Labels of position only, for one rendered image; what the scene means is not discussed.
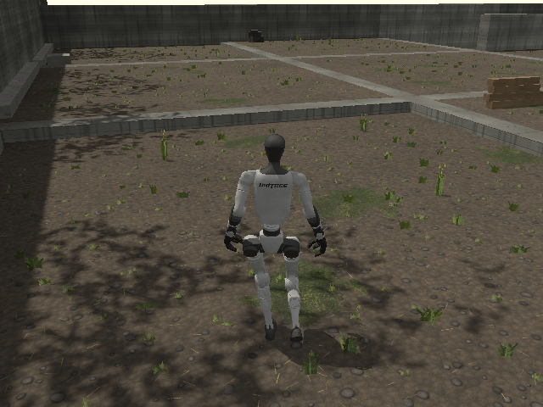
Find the robot right upper arm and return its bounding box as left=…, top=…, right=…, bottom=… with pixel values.
left=291, top=171, right=316, bottom=219

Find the robot left upper arm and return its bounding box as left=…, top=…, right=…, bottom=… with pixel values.
left=232, top=170, right=256, bottom=217

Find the left robot hand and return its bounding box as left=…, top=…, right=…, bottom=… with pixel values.
left=224, top=234, right=243, bottom=252

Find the left robot forearm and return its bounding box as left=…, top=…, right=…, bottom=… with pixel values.
left=226, top=204, right=242, bottom=237

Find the robot head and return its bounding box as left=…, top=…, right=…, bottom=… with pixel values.
left=260, top=134, right=288, bottom=175

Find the right robot forearm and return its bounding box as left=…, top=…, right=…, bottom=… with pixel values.
left=307, top=205, right=325, bottom=240

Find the robot right shin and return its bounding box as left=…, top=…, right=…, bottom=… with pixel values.
left=288, top=277, right=300, bottom=329

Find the right robot hand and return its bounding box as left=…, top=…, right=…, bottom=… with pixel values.
left=307, top=237, right=327, bottom=257

